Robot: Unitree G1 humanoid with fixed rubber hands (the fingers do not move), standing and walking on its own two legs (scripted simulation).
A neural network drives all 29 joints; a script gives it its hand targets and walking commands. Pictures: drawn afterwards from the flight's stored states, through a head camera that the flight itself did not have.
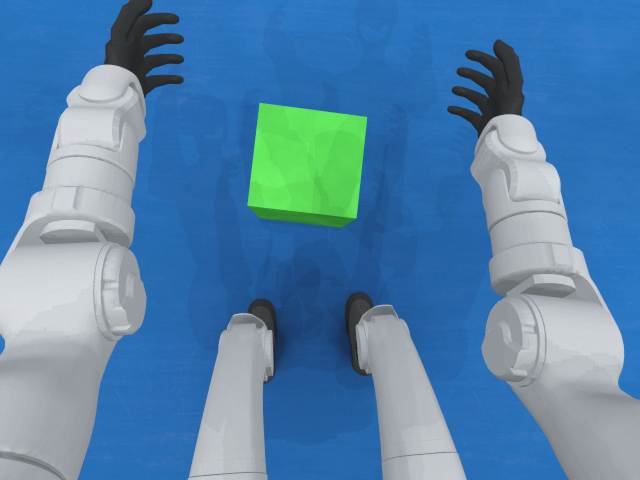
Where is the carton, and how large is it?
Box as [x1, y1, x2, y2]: [247, 103, 366, 227]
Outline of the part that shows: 260,103 247,205 260,218 341,227 356,218 366,117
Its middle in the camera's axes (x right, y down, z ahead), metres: -0.03 -0.15 +0.86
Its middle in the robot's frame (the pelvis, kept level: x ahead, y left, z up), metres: +0.52 -0.01 -0.53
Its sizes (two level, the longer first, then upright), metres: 0.210 0.200 0.250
